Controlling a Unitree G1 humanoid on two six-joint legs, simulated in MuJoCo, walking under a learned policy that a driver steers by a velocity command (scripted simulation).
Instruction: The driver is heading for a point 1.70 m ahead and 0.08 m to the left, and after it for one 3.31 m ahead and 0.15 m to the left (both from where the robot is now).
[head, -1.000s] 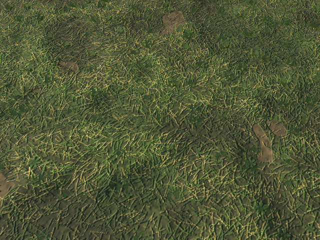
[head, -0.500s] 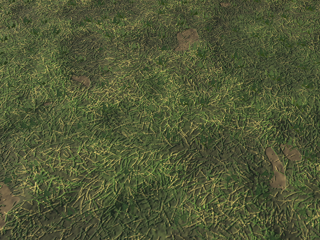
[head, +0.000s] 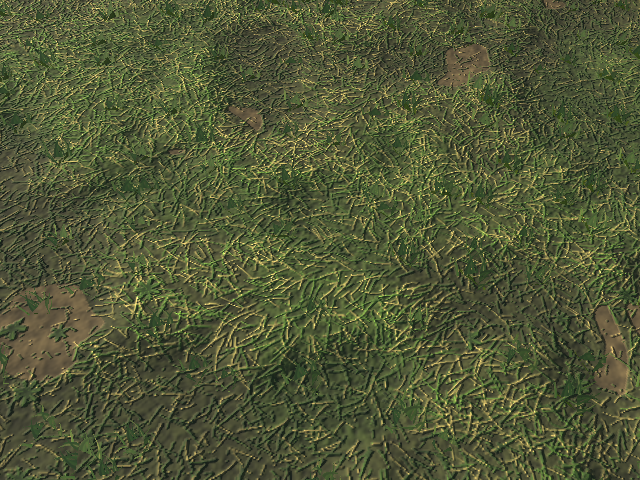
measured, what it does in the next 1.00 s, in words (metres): steps on the spot: right foot, then left foot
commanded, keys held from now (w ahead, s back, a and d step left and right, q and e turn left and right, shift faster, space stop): q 0.32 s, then no key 0.46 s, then e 0.22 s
